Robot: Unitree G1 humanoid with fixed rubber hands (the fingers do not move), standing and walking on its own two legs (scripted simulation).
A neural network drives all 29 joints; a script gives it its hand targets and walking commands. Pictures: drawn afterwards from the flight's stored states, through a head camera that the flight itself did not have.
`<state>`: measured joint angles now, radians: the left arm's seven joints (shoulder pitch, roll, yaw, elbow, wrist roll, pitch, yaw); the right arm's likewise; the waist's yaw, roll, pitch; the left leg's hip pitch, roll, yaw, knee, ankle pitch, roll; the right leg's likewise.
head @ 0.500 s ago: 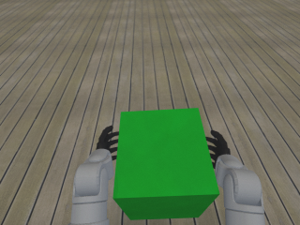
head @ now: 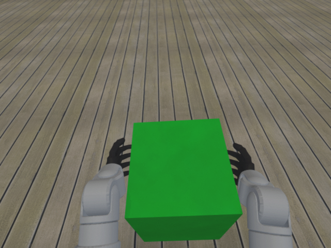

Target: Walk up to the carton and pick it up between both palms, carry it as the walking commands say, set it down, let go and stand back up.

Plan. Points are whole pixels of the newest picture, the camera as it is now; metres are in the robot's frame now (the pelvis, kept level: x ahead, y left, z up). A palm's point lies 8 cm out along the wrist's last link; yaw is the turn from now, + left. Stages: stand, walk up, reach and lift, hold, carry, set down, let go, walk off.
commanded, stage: hold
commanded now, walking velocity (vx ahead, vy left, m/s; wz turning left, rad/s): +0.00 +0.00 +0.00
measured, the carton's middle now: (179, 184) +0.28 +0.00 +0.01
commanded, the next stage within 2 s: set down in 0.56 s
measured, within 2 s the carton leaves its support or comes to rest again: neither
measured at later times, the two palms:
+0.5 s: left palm (121, 158) +0.31 +0.14 +0.07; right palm (241, 166) +0.31 -0.15 +0.06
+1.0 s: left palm (125, 169) +0.32 +0.15 +0.01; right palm (234, 177) +0.31 -0.14 +0.00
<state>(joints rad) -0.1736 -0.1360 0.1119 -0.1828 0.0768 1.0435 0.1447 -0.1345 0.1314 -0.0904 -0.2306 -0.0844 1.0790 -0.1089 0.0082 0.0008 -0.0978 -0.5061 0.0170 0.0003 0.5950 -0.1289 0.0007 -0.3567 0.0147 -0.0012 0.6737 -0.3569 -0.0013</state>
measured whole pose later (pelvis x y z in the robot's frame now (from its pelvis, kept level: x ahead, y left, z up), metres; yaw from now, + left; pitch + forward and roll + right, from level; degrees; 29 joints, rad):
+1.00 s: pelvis +0.02 +0.00 +0.00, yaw +0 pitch -5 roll +0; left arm -0.33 -0.15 0.25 0.34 0.20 0.58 0.11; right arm -0.31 0.16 -0.29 0.45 -0.16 0.50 -0.01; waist 0.00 -0.05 0.13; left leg -0.33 0.01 0.01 0.58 -0.17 0.00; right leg -0.17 0.01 0.01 0.63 -0.38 0.00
